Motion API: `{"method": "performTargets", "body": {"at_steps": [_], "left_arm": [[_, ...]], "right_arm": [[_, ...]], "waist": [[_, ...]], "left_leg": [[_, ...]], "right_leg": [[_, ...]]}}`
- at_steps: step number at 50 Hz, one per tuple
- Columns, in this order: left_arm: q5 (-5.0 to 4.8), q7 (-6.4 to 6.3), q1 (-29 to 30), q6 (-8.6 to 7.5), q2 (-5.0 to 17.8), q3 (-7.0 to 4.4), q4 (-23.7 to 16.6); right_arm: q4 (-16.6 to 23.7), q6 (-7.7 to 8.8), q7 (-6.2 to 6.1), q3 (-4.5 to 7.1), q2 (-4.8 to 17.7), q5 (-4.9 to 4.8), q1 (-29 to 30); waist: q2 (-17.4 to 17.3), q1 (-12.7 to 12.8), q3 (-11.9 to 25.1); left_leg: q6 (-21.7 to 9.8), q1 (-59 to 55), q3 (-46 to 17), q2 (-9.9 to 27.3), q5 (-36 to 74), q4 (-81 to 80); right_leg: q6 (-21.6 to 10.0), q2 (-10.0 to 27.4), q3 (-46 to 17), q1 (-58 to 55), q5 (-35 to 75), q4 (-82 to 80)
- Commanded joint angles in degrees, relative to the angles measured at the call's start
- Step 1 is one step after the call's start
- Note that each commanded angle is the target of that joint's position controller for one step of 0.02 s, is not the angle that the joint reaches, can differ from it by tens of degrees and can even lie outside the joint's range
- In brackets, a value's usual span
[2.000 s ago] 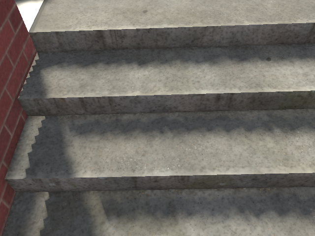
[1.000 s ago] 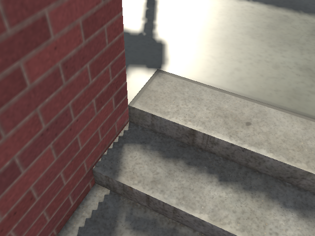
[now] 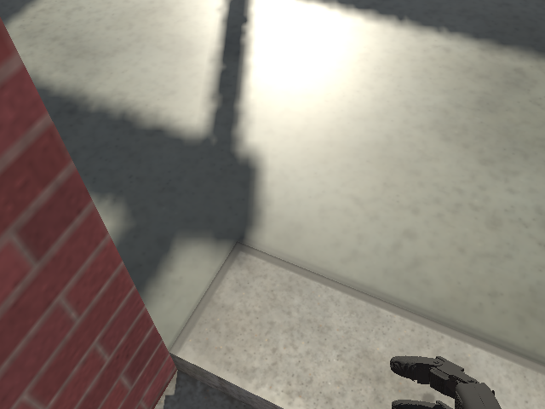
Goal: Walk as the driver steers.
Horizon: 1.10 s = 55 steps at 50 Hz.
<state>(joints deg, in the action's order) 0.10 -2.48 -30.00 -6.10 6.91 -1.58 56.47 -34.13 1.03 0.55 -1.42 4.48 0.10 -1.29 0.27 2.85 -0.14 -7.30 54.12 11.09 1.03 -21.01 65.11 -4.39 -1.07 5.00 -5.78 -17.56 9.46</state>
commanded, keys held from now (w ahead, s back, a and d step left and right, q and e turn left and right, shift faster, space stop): w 0.04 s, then w+e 0.96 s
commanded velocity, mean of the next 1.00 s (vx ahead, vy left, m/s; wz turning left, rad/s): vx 0.50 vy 0.00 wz -0.43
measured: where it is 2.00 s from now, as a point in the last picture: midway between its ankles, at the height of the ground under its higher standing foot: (468, 183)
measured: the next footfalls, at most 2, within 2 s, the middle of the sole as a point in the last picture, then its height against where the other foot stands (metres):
left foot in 0.02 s outside the picture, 0.11 m higher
right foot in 0.58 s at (370, 342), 0.11 m higher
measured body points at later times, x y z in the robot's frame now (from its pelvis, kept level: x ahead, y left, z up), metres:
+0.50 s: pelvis +0.30 -0.02 +0.10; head +0.34 -0.01 +0.55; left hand +0.54 +0.10 +0.01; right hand +0.19 -0.24 -0.03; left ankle +0.17 +0.07 -0.63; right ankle +0.44 -0.14 -0.44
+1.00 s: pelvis +0.60 -0.13 +0.21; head +0.62 -0.17 +0.66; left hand +0.74 +0.12 +0.11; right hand +0.72 -0.42 +0.13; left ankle +0.84 -0.07 -0.46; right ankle +0.48 -0.12 -0.53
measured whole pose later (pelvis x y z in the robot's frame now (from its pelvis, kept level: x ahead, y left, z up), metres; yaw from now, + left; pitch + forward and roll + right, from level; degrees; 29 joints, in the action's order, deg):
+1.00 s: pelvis +0.60 -0.13 +0.21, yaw -29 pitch +4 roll +1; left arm 0.1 -1.0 -22.8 -3.6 15.4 -4.6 45.7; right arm -35.4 1.6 1.2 -0.3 12.5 2.8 -2.0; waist -1.8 6.2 1.3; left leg 0.8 45.0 -0.2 4.4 -2.4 46.3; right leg -9.3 -10.1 -9.6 3.8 -17.1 18.4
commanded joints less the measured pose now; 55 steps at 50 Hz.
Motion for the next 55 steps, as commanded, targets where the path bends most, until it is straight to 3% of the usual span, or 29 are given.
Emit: {"method": "performTargets", "body": {"at_steps": [1, 2, 3, 4, 6, 7, 8, 9, 12, 13, 18, 22, 23, 24, 26, 28, 29, 30, 31, 32, 34, 36, 37, 39, 42, 46, 51, 53, 55], "left_arm": [[-2.77, 1.31, 2.99, -2.98, 18.48, -4.35, -4.28], [-4.84, 3.2, -5.17, -3.78, 11.1, -3.23, -5.24], [-2.77, 4.53, -3.83, -3.4, 10.16, -4.17, -7.14], [-0.94, 4.07, -1.08, -2.69, 6.61, -4.19, -9.85], [1.49, 2.59, 6.66, -0.9, 4.0, -3.79, -14.63], [2.23, 2.22, 9.24, 0.3, 1.98, -2.96, -16.8], [2.16, 2.51, 7.74, 1.49, 0.32, -1.99, -16.63], [1.58, 2.72, 8.08, 2.16, -1.17, -1.31, -16.91], [0.96, 2.6, 11.78, 4.03, 0.28, -1.38, -18.27], [1.11, 2.12, 13.94, 4.7, -0.95, -1.07, -18.85], [2.35, 1.86, 28.53, 6.97, -3.42, 1.31, -25.79], [1.49, 3.34, 32.47, 7.21, 0.59, 0.81, -28.2], [0.9, 3.91, 32.6, 7.41, 1.43, 0.53, -26.24], [-0.15, 4.37, 35.88, 7.38, -1.02, 1.39, -27.87], [0.03, 4.0, 31.56, 8.17, -0.93, 1.41, -24.49], [0.74, 3.7, 21.94, 8.43, 2.97, -0.15, -21.8], [1.18, 3.31, 13.48, 7.86, 6.33, -1.69, -20.66], [1.36, 2.89, 11.74, 6.9, 11.84, -3.97, -20.68], [0.39, 2.88, 15.36, 6.99, 19.7, -6.46, -19.82], [0.44, 2.51, 15.82, 6.88, 18.63, -6.46, -19.93], [0.48, 2.19, 16.49, 5.12, 12.21, -4.48, -16.15], [1.56, 2.11, 18.6, 3.3, 9.82, -3.84, -14.4], [1.27, 2.55, 17.75, 2.4, 10.82, -3.94, -13.57], [0.6, 3.28, 16.63, 1.2, 12.77, -3.9, -13.38], [0.63, 3.06, 11.57, -0.49, 14.25, -4.16, -12.82], [-0.75, 1.36, 5.84, 1.48, 15.48, -4.68, -12.11], [0.38, 0.6, 0.6, 3.54, 17.04, -5.0, -13.09], [0.47, 0.57, 2.87, 3.68, 19.21, -5.5, -14.5], [0.46, 0.96, 7.23, 3.18, 20.47, -5.53, -16.26]], "right_arm": [[-2.75, 1.0, -1.3, 4.72, 9.8, 0.31, -23.62], [-5.27, 1.74, -2.54, 7.24, 16.48, 2.69, -28.71], [-6.02, 1.05, -2.44, 8.79, 20.11, 1.89, -28.77], [-5.01, 1.99, -1.98, 8.69, 18.32, 1.62, -19.38], [-8.67, 3.5, -1.96, 6.8, 10.24, 0.88, -14.0], [-10.78, 4.1, -1.87, 5.61, 6.76, 1.5, -13.52], [-12.32, 3.93, -1.43, 4.37, 4.27, 3.17, -12.71], [-13.8, 4.35, -1.29, 3.87, 3.42, 3.38, -14.4], [-16.2, 6.75, -0.47, 4.63, 8.98, 1.76, -18.7], [-17.87, 7.52, -0.23, 4.74, 10.13, 1.96, -22.21], [-21.13, 7.53, -0.47, 3.71, 9.01, 1.15, -28.47], [-19.05, 6.32, -4.01, 4.63, 13.9, 0.69, -28.21], [-18.51, 5.8, -4.49, 4.28, 12.49, 0.16, -28.88], [-18.05, 5.75, -4.75, 4.72, 14.72, -0.28, -30.11], [-16.36, 5.35, -4.59, 4.96, 14.8, -0.99, -28.6], [-14.61, 5.17, -4.27, 6.09, 19.03, -1.8, -26.47], [-12.9, 6.04, -2.7, 7.19, 22.45, -2.8, -24.01], [-9.91, 7.58, -1.7, 6.7, 19.35, -2.71, -25.16], [-4.04, 8.37, -0.32, 6.08, 14.58, -1.13, -19.88], [-1.26, 8.99, 0.34, 5.72, 13.13, 0.96, -17.78], [-0.41, 8.16, -0.72, 4.61, 10.84, 1.15, -15.62], [1.15, 5.38, -1.51, 3.2, 7.3, 2.11, -13.67], [0.73, 4.13, -1.75, 3.02, 8.26, 2.35, -13.75], [1.06, 2.39, -1.78, 2.75, 10.26, 3.88, -13.36], [1.75, 2.25, -1.21, 3.41, 12.45, 3.58, -7.41], [2.86, 1.25, 0.56, 1.92, 9.84, 3.31, 0.62], [4.67, 2.02, 0.64, 1.73, 12.21, 1.2, 10.03], [4.12, 2.93, 0.22, 1.82, 13.86, 1.34, 8.81], [0.55, 3.59, -0.88, 2.94, 16.65, 1.21, -2.25]], "waist": [[7.19, -15.56, 16.34], [-3.94, -13.33, 21.73], [-13.08, -13.34, 25.1], [-4.89, -8.23, 20.7], [6.76, -3.4, 5.56], [6.94, -1.16, 1.4], [4.5, 0.68, 1.67], [2.73, 0.67, 0.8], [2.52, 0.24, -1.89], [-1.79, -0.94, -1.62], [-5.42, -1.21, -3.85], [-6.06, -1.07, -3.16], [-2.49, -3.32, -2.19], [-5.45, -3.41, -3.95], [-6.05, -2.19, 1.72], [-11.29, 2.31, 8.85], [-10.83, 7.15, 14.87], [-4.2, 7.36, 18.11], [14.59, 3.3, 19.42], [6.06, 1.52, 20.14], [-4.3, -2.18, 6.67], [-5.61, -6.33, 1.68], [-4.99, -6.3, 0.87], [-4.56, -7.69, 0.6], [-0.3, -3.16, 2.34], [3.96, 1.78, 3.5], [7.03, 5.64, 1.49], [4.24, 3.91, 2.39], [3.36, -1.68, 6.56]], "left_leg": [[-3.26, -41.54, -2.54, -5.74, 9.41, -21.15], [-10.57, -57.27, -29.85, 8.79, -2.73, -30.72], [-15.81, -60.01, -62.69, 20.51, 1.82, -48.06], [-14.42, -52.63, -61.05, 20.27, -4.91, -49.33], [-8.02, -38.48, -41.98, 17.38, -9.69, -46.73], [-6.02, -33.28, -34.74, 15.37, -0.24, -45.87], [-5.35, -33.69, -27.51, 13.62, 2.55, -44.87], [-4.39, -33.3, -23.37, 12.89, 4.84, -44.78], [-1.14, -34.34, -16.14, 13.69, 9.87, -48.62], [-1.54, -37.32, -15.17, 14.36, 12.5, -48.69], [3.79, -39.92, -6.98, 9.87, 8.77, -50.14], [1.17, -49.04, -3.43, 12.18, 21.44, -57.73], [0.84, -51.24, -0.28, 9.99, 26.25, -58.39], [-0.36, -53.3, -1.96, 14.23, 33.12, -59.21], [0.13, -56.2, 3.02, 13.42, 73.83, -50.96], [0.07, -62.0, 2.39, 17.5, 100.71, -33.37], [1.31, -58.36, 3.04, 16.01, 95.14, -19.59], [3.74, -39.1, 1.33, 11.69, 62.79, 0.57], [7.01, -15.39, -7.25, -4.42, 4.86, 25.03], [6.2, -10.03, -19.83, -1.55, 8.78, 34.28], [5.77, -6.55, -15.95, 1.12, 9.23, 37.47], [4.7, -4.62, -16.18, 2.92, 5.97, 38.49], [4.06, -3.62, -15.76, 2.9, 3.96, 36.76], [4.25, -7.56, -14.97, 4.71, 3.07, 19.95], [5.22, -8.41, -10.36, 4.87, 11.15, 5.25], [7.65, -7.84, -8.85, 2.67, 18.67, -12.59], [8.94, -10.34, -8.29, -1.15, 18.24, -25.87], [7.02, -14.83, -9.88, -1.66, 17.79, -30.82], [4.54, -33.89, -9.37, -4.81, 14.18, -34.66]], "right_leg": [[-3.83, 12.71, -1.52, 4.26, 83.68, 30.8], [-0.52, 5.14, -4.46, 23.69, 53.18, 52.75], [1.09, -7.06, -9.63, 35.33, 0.83, 78.47], [0.93, -3.61, -16.37, 39.99, 4.68, 92.08], [0.69, 1.3, -10.69, 46.18, 8.36, 94.06], [0.27, 1.92, -11.21, 48.17, 9.66, 96.69], [-0.75, 1.93, -11.55, 51.73, 9.3, 99.01], [-1.24, 1.42, -12.96, 54.61, 9.12, 100.11], [-1.04, 0.45, -13.16, 62.59, 9.01, 97.83], [-1.36, -1.15, -10.55, 68.27, 6.73, 106.28], [-3.02, -0.89, -6.95, 80.41, 4.35, 103.93], [-2.25, 4.98, -1.62, 76.45, -0.01, 84.1], [-2.92, 3.95, 2.47, 72.73, -1.65, 79.29], [-4.06, 5.87, 3.97, 70.98, -2.47, 71.56], [-7.1, -0.15, 10.97, 53.01, -6.79, 58.55], [-10.01, -5.48, 10.26, 41.81, -11.6, 51.9], [-11.21, -7.87, 5.48, 27.49, -8.47, 42.4], [-14.59, -0.94, -15.87, 12.04, -13.83, 31.59], [-19.28, 10.92, -52.6, 3.41, -13.22, 12.21], [-18.41, 13.63, -56.37, 3.13, -10.29, 7.37], [-15.43, 12.21, -43.82, 16.88, -2.08, 9.9], [-12.93, 8.16, -31.84, 27.0, 10.32, 13.46], [-11.92, 6.46, -27.5, 28.16, 12.48, 13.29], [-9.78, 2.65, -21.77, 30.65, 11.65, 9.88], [-6.06, 1.61, -19.02, 21.51, 35.84, 7.2], [-4.59, 1.51, -19.31, 9.99, 41.85, 8.18], [-5.13, 4.02, -25.38, 3.08, 44.05, 9.68], [-5.01, 5.25, -25.95, 0.23, 48.75, 13.17], [-2.96, 3.62, -25.61, 5.92, 60.17, 22.08]]}}
Keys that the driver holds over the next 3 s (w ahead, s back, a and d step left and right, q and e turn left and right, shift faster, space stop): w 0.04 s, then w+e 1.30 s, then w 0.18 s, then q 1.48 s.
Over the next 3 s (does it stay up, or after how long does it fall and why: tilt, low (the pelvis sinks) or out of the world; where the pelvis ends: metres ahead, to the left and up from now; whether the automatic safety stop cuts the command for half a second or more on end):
stays up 0.94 -0.38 0.20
